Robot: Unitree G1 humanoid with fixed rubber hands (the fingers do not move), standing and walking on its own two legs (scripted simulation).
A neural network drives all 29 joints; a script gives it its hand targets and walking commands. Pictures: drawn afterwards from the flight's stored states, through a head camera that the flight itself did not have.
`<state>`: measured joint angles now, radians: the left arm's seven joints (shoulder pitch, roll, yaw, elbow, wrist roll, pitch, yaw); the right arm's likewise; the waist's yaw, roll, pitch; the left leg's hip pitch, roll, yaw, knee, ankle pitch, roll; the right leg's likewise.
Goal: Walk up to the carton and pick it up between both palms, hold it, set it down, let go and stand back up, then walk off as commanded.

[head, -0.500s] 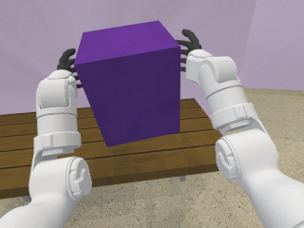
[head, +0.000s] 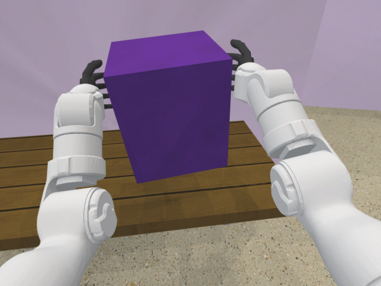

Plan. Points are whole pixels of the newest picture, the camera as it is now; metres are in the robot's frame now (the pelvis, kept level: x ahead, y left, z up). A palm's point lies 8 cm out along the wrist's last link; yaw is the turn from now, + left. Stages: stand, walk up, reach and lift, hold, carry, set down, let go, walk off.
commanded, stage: hold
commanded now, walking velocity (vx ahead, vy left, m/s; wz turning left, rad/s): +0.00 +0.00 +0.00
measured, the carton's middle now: (170, 105) +0.43 +0.02 +0.26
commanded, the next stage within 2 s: none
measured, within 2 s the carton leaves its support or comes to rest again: neither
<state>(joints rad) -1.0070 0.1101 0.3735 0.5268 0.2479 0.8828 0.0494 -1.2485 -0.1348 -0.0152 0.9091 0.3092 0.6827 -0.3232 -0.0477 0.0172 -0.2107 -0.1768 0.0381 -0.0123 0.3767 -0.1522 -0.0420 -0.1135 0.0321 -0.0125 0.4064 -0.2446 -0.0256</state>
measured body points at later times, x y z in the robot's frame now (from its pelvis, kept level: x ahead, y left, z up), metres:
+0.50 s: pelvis -0.01 +0.00 +0.00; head -0.12 -0.01 +0.44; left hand +0.35 +0.17 +0.32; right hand +0.35 -0.13 +0.34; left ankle +0.03 +0.15 -0.74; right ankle -0.01 -0.09 -0.74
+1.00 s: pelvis -0.01 +0.00 +0.00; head -0.12 -0.01 +0.44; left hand +0.36 +0.17 +0.32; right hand +0.37 -0.13 +0.36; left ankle +0.03 +0.15 -0.74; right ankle -0.01 -0.09 -0.74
